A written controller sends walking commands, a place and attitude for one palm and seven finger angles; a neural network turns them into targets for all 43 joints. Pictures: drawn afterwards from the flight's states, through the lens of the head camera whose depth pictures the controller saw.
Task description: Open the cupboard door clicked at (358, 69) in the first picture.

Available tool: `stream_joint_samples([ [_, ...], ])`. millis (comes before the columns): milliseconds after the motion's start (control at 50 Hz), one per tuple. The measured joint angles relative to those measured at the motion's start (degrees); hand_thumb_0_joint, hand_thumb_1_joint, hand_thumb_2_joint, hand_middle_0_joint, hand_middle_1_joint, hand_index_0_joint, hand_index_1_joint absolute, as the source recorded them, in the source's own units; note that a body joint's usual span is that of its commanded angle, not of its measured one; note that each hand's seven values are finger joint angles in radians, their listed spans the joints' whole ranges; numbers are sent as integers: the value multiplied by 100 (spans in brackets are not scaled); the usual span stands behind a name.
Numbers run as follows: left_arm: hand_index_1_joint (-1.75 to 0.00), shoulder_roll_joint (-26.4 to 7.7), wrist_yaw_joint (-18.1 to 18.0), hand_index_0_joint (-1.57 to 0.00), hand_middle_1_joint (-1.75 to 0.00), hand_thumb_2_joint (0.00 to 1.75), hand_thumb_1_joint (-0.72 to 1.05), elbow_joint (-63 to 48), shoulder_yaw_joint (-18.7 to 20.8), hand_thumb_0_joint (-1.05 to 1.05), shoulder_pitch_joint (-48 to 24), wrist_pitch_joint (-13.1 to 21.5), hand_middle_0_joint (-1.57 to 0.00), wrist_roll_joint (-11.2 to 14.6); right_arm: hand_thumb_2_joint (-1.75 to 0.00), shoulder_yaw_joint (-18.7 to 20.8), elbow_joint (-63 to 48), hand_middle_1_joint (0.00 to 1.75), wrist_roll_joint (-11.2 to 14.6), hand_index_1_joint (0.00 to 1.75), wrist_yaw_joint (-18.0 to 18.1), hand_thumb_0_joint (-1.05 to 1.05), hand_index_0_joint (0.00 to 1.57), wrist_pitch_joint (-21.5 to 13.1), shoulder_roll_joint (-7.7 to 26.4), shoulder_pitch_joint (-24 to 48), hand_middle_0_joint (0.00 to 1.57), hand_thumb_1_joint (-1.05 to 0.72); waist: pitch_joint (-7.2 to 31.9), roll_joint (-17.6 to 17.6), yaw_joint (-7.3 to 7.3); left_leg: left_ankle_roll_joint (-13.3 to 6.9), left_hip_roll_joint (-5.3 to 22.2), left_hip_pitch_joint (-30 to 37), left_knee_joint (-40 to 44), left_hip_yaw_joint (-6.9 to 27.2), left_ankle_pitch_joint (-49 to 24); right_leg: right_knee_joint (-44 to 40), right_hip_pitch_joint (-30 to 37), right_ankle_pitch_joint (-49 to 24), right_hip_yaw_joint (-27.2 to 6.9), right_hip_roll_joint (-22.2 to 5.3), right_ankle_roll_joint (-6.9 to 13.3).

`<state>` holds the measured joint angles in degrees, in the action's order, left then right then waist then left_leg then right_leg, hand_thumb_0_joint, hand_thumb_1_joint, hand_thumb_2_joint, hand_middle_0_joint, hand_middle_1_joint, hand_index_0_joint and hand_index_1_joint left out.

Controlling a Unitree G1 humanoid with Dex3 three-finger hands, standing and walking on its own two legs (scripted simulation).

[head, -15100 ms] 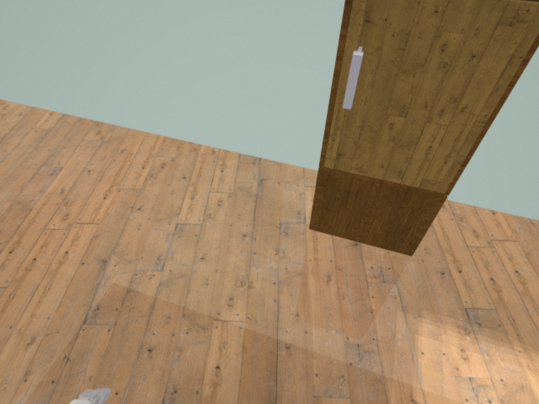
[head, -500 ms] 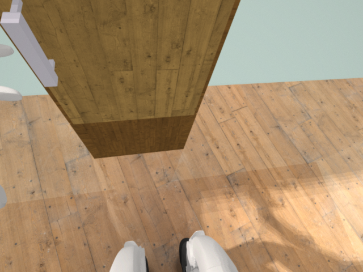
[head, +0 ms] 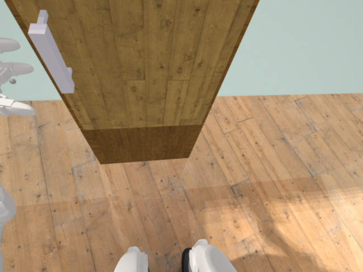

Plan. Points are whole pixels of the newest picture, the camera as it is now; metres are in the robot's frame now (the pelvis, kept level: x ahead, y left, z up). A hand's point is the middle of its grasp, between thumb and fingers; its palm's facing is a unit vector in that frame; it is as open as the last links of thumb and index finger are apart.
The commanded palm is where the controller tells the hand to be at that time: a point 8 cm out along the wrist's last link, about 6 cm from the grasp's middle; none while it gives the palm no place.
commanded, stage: move the hooked fingers beside the handle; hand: left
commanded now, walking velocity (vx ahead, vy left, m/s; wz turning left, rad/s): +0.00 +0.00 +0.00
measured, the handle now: (56, 55) +0.55 +0.24 +0.08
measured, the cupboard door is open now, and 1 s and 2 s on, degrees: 0 0 0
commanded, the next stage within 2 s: slide the fingers in behind the handle in 0.24 s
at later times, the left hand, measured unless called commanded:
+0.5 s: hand (18, 78) +0.48 +0.29 +0.09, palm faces +0.02 -1.00 -0.01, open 14.0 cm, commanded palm +0.47 +0.32 +0.08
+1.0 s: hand (40, 78) +0.48 +0.25 +0.09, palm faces +0.05 -1.00 -0.01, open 14.0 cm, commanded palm +0.46 +0.30 +0.08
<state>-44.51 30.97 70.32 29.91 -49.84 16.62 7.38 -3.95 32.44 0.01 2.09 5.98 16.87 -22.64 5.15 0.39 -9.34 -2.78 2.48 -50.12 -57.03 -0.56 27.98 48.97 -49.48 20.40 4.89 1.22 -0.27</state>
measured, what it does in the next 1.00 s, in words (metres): stands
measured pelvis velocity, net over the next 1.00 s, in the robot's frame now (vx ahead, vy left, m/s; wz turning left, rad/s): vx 0.00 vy -0.01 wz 0.00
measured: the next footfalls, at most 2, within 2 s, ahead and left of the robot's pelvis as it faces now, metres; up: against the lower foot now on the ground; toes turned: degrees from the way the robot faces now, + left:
none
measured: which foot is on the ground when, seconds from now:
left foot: down 0.00-1.00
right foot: down 0.00-1.00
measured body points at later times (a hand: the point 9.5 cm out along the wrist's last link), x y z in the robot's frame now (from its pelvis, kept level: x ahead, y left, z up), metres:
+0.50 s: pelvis -0.01 +0.00 -0.01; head +0.13 +0.04 +0.42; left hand +0.47 +0.35 +0.09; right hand -0.02 -0.28 -0.10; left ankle -0.02 +0.08 -0.68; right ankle +0.02 -0.13 -0.68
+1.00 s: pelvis +0.00 -0.01 +0.00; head +0.12 +0.02 +0.43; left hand +0.47 +0.31 +0.09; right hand +0.01 -0.27 -0.10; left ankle -0.02 +0.08 -0.68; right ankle +0.02 -0.13 -0.68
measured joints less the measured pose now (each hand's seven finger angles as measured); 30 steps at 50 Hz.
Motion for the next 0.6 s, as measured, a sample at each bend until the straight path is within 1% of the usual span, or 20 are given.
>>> stream_joint_samples([
  [80,-120,132,-160,-30,-120,30,-50,-173,76,-1,97,169,-30,-33,-90,22,-52,30,-30,30,-7,0,21,-42,-18,62,20,-91,-26,-12,10,5,3,-38,-45,-24,2,61,-55,0,-24,0,-1],
  [140,-120,154,-242,-30,-120,30,-50,-157,149,-1,-5,301,-30,-17,-90,-3,-15,30,-33,30,-8,0,21,-74,-38,105,20,-91,-60,-33,-7,10,9,-68,-103,-12,13,116,-82,11,-13,4,8],
  [180,-120,71,-258,-30,-120,30,-50,-43,174,-1,-135,291,-30,-54,-90,-32,7,30,-23,30,2,0,21,-84,-45,127,20,-91,-81,-42,-42,13,14,-103,-140,4,16,146,-110,14,2,8,15],
  [240,-120,-124,-233,-30,-120,30,-50,101,194,-1,-235,189,-30,-141,-90,-66,-8,30,-6,30,32,0,21,-85,-43,116,20,-91,-102,-39,-99,13,26,-157,-168,5,10,167,-165,3,3,19,22],
  [280,-120,-211,-212,-30,-120,30,-50,115,159,-1,-226,141,-30,-176,-90,-67,-21,30,-1,30,46,0,21,-84,-30,68,20,-91,-110,-17,-110,15,28,-188,-167,1,0,166,-197,-10,-2,21,23],
  [380,-120,-247,-93,-30,-120,30,-50,97,173,-1,-224,177,-30,-64,-90,-75,58,30,-2,30,47,0,21,-66,-8,-55,20,-91,-123,-8,-79,12,30,-231,-162,-17,-16,168,-250,-28,-20,24,21],
  [420,-120,-222,-68,-30,-120,30,-50,80,124,-1,-251,193,-30,3,-90,-71,96,30,0,30,46,0,21,-60,-7,-97,20,-91,-123,-12,-75,13,26,-246,-166,-7,-17,171,-259,-26,-11,20,23],
  [480,-120,-133,-65,-30,-120,30,-50,19,24,-1,-272,184,-30,15,-90,-58,142,30,-4,30,43,0,21,-50,-5,-141,20,-91,-111,-12,-76,18,19,-261,-164,10,-23,165,-265,-25,5,13,25],
  [540,-120,-4,-143,-30,-120,30,-50,-49,-80,-1,-262,137,-30,-8,-90,-37,154,30,-13,30,38,0,21,-46,-4,-164,20,-91,-97,-3,-89,20,8,-260,-146,16,-32,152,-261,-27,10,4,24],
  [600,-120,142,-274,-30,-120,30,-50,-144,-68,-1,-218,110,-30,-44,-90,-19,147,30,-30,30,22,0,21,-47,-10,-157,20,-91,-80,4,-113,21,8,-241,-123,3,-35,138,-252,-30,-4,6,23],
])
